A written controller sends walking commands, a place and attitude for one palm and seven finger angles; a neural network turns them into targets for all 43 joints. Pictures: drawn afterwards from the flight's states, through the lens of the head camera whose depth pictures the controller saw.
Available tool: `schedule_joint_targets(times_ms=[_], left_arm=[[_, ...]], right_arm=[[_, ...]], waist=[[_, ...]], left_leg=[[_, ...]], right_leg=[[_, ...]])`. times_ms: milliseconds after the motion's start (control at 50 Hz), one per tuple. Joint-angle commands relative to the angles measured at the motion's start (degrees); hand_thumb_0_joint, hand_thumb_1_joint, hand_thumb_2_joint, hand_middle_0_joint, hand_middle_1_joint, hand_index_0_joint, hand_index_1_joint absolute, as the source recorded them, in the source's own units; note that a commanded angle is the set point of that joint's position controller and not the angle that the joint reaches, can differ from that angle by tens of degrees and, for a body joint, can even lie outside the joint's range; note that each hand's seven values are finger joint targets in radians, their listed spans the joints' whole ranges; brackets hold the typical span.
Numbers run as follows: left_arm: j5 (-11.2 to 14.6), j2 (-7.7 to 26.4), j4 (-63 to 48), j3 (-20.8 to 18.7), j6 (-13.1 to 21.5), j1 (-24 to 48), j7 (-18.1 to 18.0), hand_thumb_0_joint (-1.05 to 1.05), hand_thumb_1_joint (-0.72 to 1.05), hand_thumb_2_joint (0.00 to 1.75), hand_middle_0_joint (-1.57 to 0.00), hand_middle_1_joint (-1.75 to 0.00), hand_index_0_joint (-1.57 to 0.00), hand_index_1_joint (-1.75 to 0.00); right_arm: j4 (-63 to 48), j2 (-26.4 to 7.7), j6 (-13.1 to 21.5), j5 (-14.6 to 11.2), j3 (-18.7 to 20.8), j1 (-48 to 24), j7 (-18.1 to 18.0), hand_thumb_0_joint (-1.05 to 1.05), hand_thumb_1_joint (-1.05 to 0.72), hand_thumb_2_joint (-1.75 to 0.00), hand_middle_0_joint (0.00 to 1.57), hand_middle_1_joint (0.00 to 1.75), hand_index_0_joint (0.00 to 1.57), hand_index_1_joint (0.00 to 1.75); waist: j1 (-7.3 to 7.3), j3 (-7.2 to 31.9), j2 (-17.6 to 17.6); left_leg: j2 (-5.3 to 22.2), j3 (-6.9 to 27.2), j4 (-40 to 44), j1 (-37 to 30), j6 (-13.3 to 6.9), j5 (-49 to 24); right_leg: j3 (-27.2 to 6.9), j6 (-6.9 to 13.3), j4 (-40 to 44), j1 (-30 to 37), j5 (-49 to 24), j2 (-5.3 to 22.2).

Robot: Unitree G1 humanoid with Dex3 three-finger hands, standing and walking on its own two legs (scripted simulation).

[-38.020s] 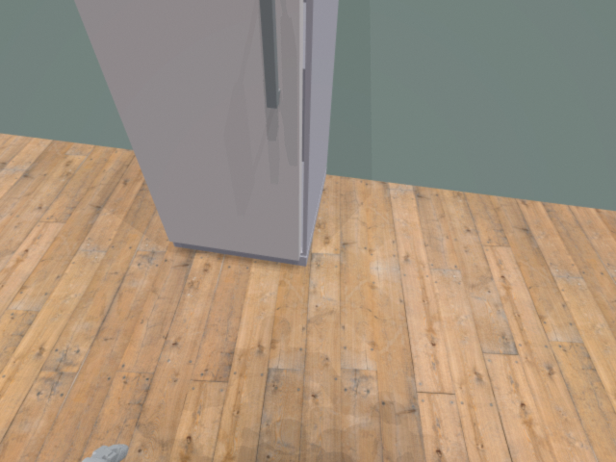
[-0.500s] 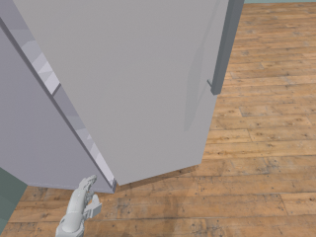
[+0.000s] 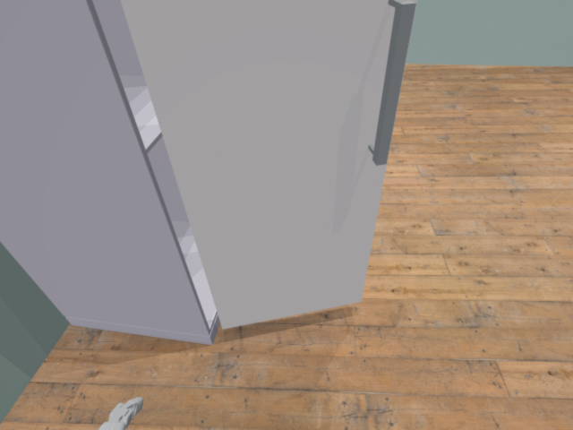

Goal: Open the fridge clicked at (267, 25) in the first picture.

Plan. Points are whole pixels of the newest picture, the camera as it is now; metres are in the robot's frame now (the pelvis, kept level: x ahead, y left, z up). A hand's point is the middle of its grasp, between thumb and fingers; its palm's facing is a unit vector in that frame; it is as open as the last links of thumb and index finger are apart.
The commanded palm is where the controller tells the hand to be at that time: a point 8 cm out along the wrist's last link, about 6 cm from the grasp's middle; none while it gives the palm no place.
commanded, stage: stop stepping back and stand still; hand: right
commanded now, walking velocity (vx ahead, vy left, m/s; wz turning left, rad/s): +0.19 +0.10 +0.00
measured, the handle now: (385, 89) +0.74 -0.15 +0.18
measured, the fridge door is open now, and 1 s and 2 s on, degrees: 69 69 69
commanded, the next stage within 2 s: let the arm hang, fingers relaxed in 0.48 s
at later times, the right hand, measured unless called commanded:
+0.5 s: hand out of the picture +0.15 -0.29 +0.17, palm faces +0.46 +0.79 -0.41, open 7.4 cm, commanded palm +0.09 -0.32 +0.19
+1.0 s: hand out of the picture -0.05 -0.22 -0.18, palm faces +0.02 +0.98 -0.19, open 6.9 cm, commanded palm none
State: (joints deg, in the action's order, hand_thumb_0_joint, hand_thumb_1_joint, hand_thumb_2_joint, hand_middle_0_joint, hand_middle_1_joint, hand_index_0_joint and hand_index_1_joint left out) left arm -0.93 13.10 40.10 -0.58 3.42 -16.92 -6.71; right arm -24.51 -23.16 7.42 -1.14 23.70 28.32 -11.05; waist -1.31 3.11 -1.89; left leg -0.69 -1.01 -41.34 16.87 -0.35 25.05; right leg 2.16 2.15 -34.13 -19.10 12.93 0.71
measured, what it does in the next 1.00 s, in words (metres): steps on the spot: right foot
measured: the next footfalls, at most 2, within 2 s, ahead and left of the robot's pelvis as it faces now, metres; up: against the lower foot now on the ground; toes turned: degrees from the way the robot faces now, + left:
right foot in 0.62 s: +0.05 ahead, -0.15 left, +0.00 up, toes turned -3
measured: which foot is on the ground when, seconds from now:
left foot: down 0.00-1.00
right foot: down 0.00-0.46, up 0.48-0.60, down 0.62-1.00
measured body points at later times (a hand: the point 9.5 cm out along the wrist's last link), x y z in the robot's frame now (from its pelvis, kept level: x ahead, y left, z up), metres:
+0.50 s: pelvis -0.05 -0.02 +0.00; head -0.06 -0.04 +0.45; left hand +0.12 +0.20 -0.08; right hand +0.12 -0.33 +0.19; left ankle -0.02 +0.07 -0.73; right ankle +0.03 -0.13 -0.71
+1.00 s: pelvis -0.05 -0.03 +0.00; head -0.02 -0.05 +0.45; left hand -0.05 +0.22 -0.14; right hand -0.05 -0.27 -0.16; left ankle -0.02 +0.09 -0.73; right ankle +0.01 -0.15 -0.73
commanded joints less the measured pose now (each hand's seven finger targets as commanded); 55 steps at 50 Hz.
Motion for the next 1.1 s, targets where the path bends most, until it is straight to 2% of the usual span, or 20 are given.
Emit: schedule_joint_targets(times_ms=[0, 40, 80, 200, 220, 260, 300, 360, 400, 440, 480, 540, 560, 580, 620, 680, 720, 760, 900, 1080], left_arm=[[-0.83, 6.28, -10.24, -1.17, 5.15, 11.06, 0.95, 0.0, 0.9, 0.9, -0.2, -0.3, -0.2, -0.3], [-0.92, 6.58, -11.1, -1.61, 4.74, 10.76, 1.14, 0.0, 0.9, 0.9, -0.2, -0.3, -0.2, -0.3], [-0.94, 6.27, -11.21, -2.2, 4.1, 10.6, 1.79, 0.0, 0.9, 0.9, -0.2, -0.3, -0.2, -0.3], [-0.04, 5.41, -9.33, -1.59, 4.97, 8.63, 0.84, 0.0, 0.9, 0.9, -0.2, -0.3, -0.2, -0.3], [-0.25, 6.01, -9.37, -1.43, 5.29, 8.7, 0.44, 0.0, 0.9, 0.9, -0.2, -0.3, -0.2, -0.3], [0.0, 7.48, -11.39, -1.06, 5.51, 9.98, 0.09, 0.0, 0.9, 0.9, -0.2, -0.3, -0.2, -0.3], [-0.29, 5.86, -10.89, -1.12, 5.31, 11.89, 0.87, 0.0, 0.9, 0.9, -0.2, -0.3, -0.2, -0.3], [-0.47, 5.23, -11.08, -0.6, 5.69, 12.53, 1.99, 0.0, 0.9, 0.9, -0.2, -0.3, -0.2, -0.3], [-0.4, 5.73, -12.05, -1.05, 5.05, 12.03, 2.25, 0.0, 0.9, 0.9, -0.2, -0.3, -0.2, -0.3], [-0.51, 4.54, -12.57, -1.47, 4.57, 11.5, 2.5, 0.0, 0.9, 0.9, -0.2, -0.3, -0.2, -0.3], [-0.19, 4.51, -10.14, -0.99, 5.76, 9.34, 2.77, 0.0, 0.9, 0.9, -0.2, -0.3, -0.2, -0.3], [0.23, 4.56, -10.04, -0.94, 5.74, 9.05, 1.96, 0.0, 0.9, 0.9, -0.2, -0.3, -0.2, -0.3], [-0.94, 9.99, 5.08, -4.87, 8.89, 5.73, 7.74, 0.0, 0.9, 0.9, -0.2, -0.3, -0.2, -0.3], [0.3, 13.5, 1.8, -4.7, 2.4, 4.32, 7.6, 0.0, 0.9, 0.9, -0.2, -0.3, -0.2, -0.3], [-1.27, 12.39, -2.92, -3.69, -0.69, 6.39, 6.67, 0.0, 0.9, 0.9, -0.2, -0.3, -0.2, -0.3], [-1.87, 11.14, -1.69, -1.81, -1.11, 7.41, 6.31, 0.0, 0.9, 0.9, -0.2, -0.3, -0.2, -0.3], [-0.66, 8.84, 0.56, -1.48, -2.36, 8.4, 6.39, 0.0, 0.9, 0.9, -0.2, -0.3, -0.2, -0.3], [-0.73, 7.42, 3.59, -1.36, -4.37, 7.27, 6.6, 0.0, 0.9, 0.9, -0.2, -0.3, -0.2, -0.3], [-1.02, 5.73, 13.21, -1.61, -4.25, 3.07, 5.62, 0.0, 0.9, 0.9, -0.2, -0.3, -0.2, -0.3], [-0.28, 4.64, 19.94, -1.93, -3.77, -1.5, 4.95, 0.0, 0.9, 0.9, -0.2, -0.3, -0.2, -0.3]], right_arm=[[-14.04, -9.18, 4.39, 0.24, 3.24, -3.32, -0.21, 0.0, -0.9, -0.9, 0.2, 0.3, 0.2, 0.3], [-15.17, -10.68, 4.06, 0.41, 4.28, -1.73, -0.2, 0.0, -0.9, -0.9, 0.2, 0.3, 0.2, 0.3], [-17.89, -13.66, 4.43, -0.16, 6.75, -5.41, -0.21, 0.0, -0.9, -0.9, 0.2, 0.3, 0.2, 0.3], [-11.03, -10.3, 4.85, -0.44, 4.77, -7.15, -0.48, 0.0, -0.9, -0.9, 0.2, 0.3, 0.2, 0.3], [-11.64, -10.08, 5.16, -0.45, 4.53, -8.13, -0.45, 0.0, -0.9, -0.9, 0.2, 0.3, 0.2, 0.3], [-13.05, -9.23, 5.61, -0.72, 4.37, -8.15, -0.55, 0.0, -0.9, -0.9, 0.2, 0.3, 0.2, 0.3], [-14.59, -11.97, 5.42, -0.69, 6.41, -8.58, 0.33, 0.0, -0.9, -0.9, 0.2, 0.3, 0.2, 0.3], [-16.07, -10.42, 4.57, -0.53, 5.33, -4.68, 0.55, 0.0, -0.9, -0.9, 0.2, 0.3, 0.2, 0.3], [-16.25, -10.4, 4.2, -0.11, 4.88, -3.18, 0.55, 0.0, -0.9, -0.9, 0.2, 0.3, 0.2, 0.3], [-17.69, -12.92, 3.85, -0.77, 6.89, -4.81, 0.34, 0.0, -0.9, -0.9, 0.2, 0.3, 0.2, 0.3], [-18.0, -12.14, 4.59, -1.39, 7.0, -7.27, -0.35, 0.0, -0.9, -0.9, 0.2, 0.3, 0.2, 0.3], [-13.38, -10.0, 4.63, -1.07, 5.77, -5.42, -0.64, 0.0, -0.9, -0.9, 0.2, 0.3, 0.2, 0.3], [31.95, 4.27, -2.6, 3.41, -18.41, -6.8, 7.38, 0.0, -0.9, -0.9, 0.2, 0.3, 0.2, 0.3], [33.69, 3.37, -7.14, 3.16, -16.3, -3.71, 9.61, 0.0, -0.9, -0.9, 0.2, 0.3, 0.2, 0.3], [34.16, 4.28, -8.72, 3.32, -18.32, -7.25, 9.85, 0.0, -0.9, -0.9, 0.2, 0.3, 0.2, 0.3], [46.34, 2.8, -7.44, 2.77, -19.41, -10.47, 9.61, 0.0, -0.9, -0.9, 0.2, 0.3, 0.2, 0.3], [55.72, -0.07, -7.08, 2.7, -20.02, -10.24, 9.24, 0.0, -0.9, -0.9, 0.2, 0.3, 0.2, 0.3], [61.78, -1.25, -7.71, 2.71, -21.46, -16.97, 9.72, 0.0, -0.9, -0.9, 0.2, 0.3, 0.2, 0.3], [76.22, 2.85, -7.53, 2.29, -21.58, -14.0, 9.97, 0.0, -0.9, -0.9, 0.2, 0.3, 0.2, 0.3], [84.29, 4.57, -7.3, 2.02, -22.5, -11.69, 9.62, 0.0, -0.9, -0.9, 0.2, 0.3, 0.2, 0.3]], waist=[[1.96, -3.49, 14.93], [2.13, -2.59, 7.04], [2.07, -4.82, -10.61], [0.15, -4.45, -1.58], [-0.07, -4.37, 3.79], [0.32, -5.04, 18.92], [1.72, -2.72, 12.18], [2.29, -3.81, 17.1], [2.32, -5.19, 9.97], [2.3, -5.74, -11.54], [1.07, -2.85, -3.36], [1.17, -0.65, -0.88], [-4.05, -0.78, 2.91], [-1.74, -1.3, 12.18], [-0.76, -4.21, 2.19], [2.1, 3.11, -1.39], [2.27, 2.53, -4.89], [-0.87, -5.42, -4.04], [0.54, -3.46, 10.38], [0.49, -3.54, 2.6]], left_leg=[[-2.92, -4.86, 2.79, -9.5, -1.62, 4.36], [0.57, 0.68, 17.67, -14.25, -4.55, 5.3], [21.45, 32.18, 34.15, -7.24, -14.27, 10.41], [11.5, 10.11, 22.99, 11.16, -7.82, 13.75], [8.48, 7.94, 17.06, 12.57, -6.35, 13.87], [-1.76, -1.86, -4.62, 13.53, -0.43, 5.05], [-1.08, 0.37, -13.98, 4.39, -0.42, 4.03], [-1.0, -2.6, 0.27, -7.56, -1.19, 3.57], [-0.08, -0.48, 13.7, -12.78, -3.15, 3.04], [17.67, 30.18, 33.43, -2.24, -11.89, 18.56], [17.95, 25.11, 29.1, -3.41, -12.46, -1.3], [11.59, 11.38, 21.74, 0.27, -7.24, -5.01], [10.82, -0.15, 3.59, 9.68, -3.48, -17.21], [3.51, 0.55, -6.2, 14.27, 0.17, -4.88], [2.53, 5.49, -16.14, 11.79, 1.23, 7.87], [1.86, 3.05, -0.06, 0.75, 1.0, -1.93], [5.84, 9.1, 10.68, -5.87, -0.65, -20.24], [8.63, 14.21, 20.13, 6.56, -3.42, -0.86], [3.42, 8.77, 20.38, -0.11, -2.5, -0.53], [3.99, 7.54, 21.22, -1.3, -2.43, -7.79]], right_leg=[[-13.98, 1.83, 25.38, -11.01, 30.11, 10.54], [-7.44, -0.29, 10.95, -13.35, 27.14, 5.29], [-0.07, -2.46, -21.52, -19.86, 11.0, -0.18], [2.37, -1.25, -2.23, 7.73, 9.62, 2.1], [-0.44, 0.03, 3.25, 9.87, 13.59, 2.88], [-24.81, 6.03, 21.64, 6.84, 27.72, 16.56], [-24.63, 5.33, 27.06, -2.51, 32.6, 16.94], [-13.44, 3.35, 24.42, -9.79, 28.77, 12.95], [-6.31, 0.18, 13.75, -14.48, 29.21, 7.39], [0.34, -2.66, -16.84, -14.47, 13.68, -0.6], [-2.05, -3.0, -20.4, -11.5, 9.93, 1.49], [1.44, -2.04, -0.65, 3.75, 4.29, 0.59], [-3.86, -0.24, -0.29, 7.85, -8.53, 6.8], [-16.43, 4.17, 5.74, 5.25, -10.83, 13.4], [-25.75, 11.13, 13.42, -7.16, 0.06, 19.17], [-17.32, 7.32, 5.74, -0.13, -27.63, 12.69], [-8.33, 1.19, 2.39, -3.64, -11.05, 4.06], [-5.02, -0.85, 2.64, -0.91, 9.06, 0.14], [-7.85, 0.01, 12.35, 1.15, 10.89, 3.76], [-7.98, 0.3, 13.05, 4.62, 3.01, 4.89]])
